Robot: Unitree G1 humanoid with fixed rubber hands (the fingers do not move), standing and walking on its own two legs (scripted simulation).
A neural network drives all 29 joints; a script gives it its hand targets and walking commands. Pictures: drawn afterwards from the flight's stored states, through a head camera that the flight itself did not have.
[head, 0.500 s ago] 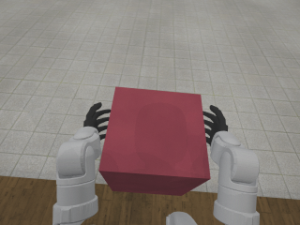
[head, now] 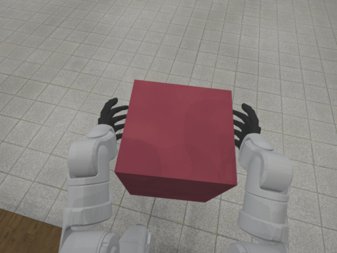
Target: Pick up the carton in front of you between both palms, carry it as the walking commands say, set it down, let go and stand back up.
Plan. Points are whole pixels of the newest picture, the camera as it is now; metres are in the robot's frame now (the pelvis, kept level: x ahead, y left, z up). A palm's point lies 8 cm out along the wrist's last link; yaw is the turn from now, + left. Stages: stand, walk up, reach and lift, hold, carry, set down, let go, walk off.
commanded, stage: carry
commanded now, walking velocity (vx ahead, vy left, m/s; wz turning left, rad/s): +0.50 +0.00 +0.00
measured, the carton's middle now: (174, 149) +0.34 +0.03 +0.01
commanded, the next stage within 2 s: none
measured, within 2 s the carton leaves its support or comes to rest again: neither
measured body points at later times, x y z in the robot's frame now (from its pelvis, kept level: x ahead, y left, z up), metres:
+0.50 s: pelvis +0.37 +0.05 -0.10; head +0.43 +0.06 +0.34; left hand +0.73 +0.16 -0.04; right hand +0.70 -0.14 -0.03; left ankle +0.37 +0.08 -0.83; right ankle +0.34 -0.10 -0.73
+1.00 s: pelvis +0.71 +0.01 -0.08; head +0.73 +0.00 +0.37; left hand +1.01 +0.18 +0.01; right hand +1.03 -0.12 +0.01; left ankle +0.72 +0.16 -0.77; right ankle +0.69 -0.04 -0.83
